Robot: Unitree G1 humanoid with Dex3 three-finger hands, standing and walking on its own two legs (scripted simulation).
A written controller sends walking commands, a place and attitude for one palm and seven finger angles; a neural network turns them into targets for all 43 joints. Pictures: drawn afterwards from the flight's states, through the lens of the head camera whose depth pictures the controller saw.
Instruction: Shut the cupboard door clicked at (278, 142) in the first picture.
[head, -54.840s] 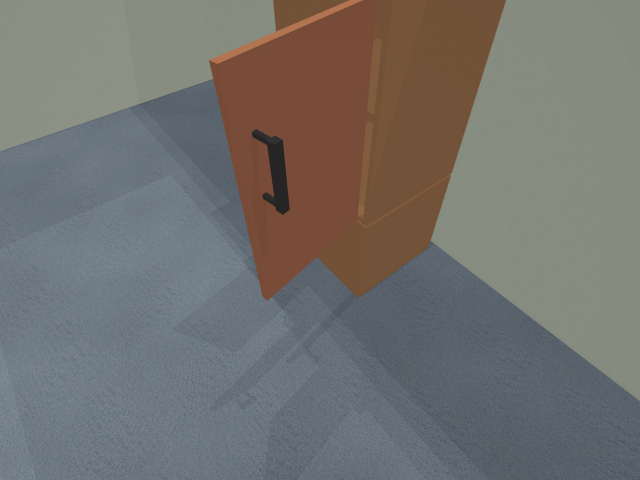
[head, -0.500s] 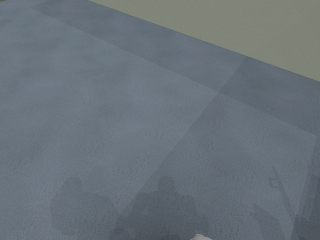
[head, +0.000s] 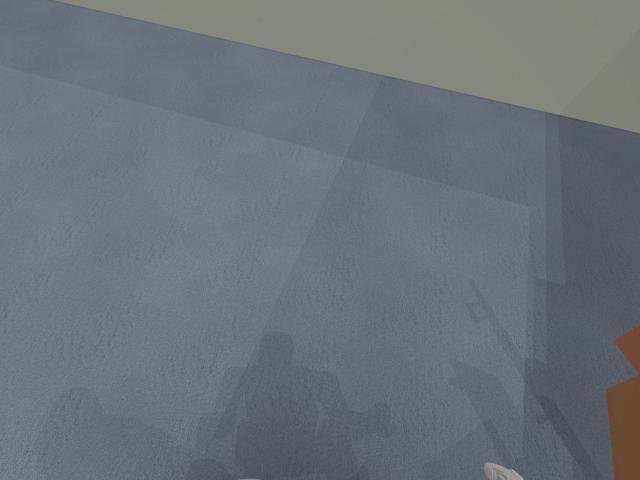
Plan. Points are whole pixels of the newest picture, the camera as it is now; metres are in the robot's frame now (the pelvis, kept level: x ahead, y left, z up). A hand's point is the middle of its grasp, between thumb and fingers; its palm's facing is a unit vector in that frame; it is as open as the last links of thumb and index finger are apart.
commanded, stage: turn to face it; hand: left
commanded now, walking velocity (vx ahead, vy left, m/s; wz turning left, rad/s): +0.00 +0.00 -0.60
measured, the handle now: out of the picture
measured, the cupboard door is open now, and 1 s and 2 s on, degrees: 38 38 38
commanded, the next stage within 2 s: take the last steps up to it in 1.80 s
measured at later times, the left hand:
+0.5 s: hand (231, 437) +0.19 +0.14 -0.15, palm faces -0.33 -0.90 -0.28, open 7.4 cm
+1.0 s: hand (247, 405) +0.23 +0.13 -0.15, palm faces -0.55 -0.81 -0.21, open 7.4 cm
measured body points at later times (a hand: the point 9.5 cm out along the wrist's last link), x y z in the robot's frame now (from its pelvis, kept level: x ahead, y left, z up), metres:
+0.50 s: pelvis +0.00 -0.01 +0.00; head +0.05 -0.05 +0.44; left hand +0.20 +0.19 -0.13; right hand -0.04 -0.29 -0.15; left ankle +0.01 +0.12 -0.66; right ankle -0.03 -0.12 -0.73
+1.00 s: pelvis +0.03 +0.01 +0.01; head +0.08 -0.01 +0.46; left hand +0.26 +0.17 -0.14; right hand -0.06 -0.23 -0.12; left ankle +0.09 +0.10 -0.73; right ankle -0.07 -0.10 -0.67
